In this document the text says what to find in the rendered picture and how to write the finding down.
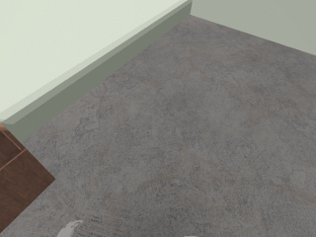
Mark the cupboard door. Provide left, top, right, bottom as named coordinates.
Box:
left=0, top=131, right=22, bottom=168

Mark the left robot hand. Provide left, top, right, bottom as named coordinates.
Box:
left=57, top=220, right=84, bottom=237

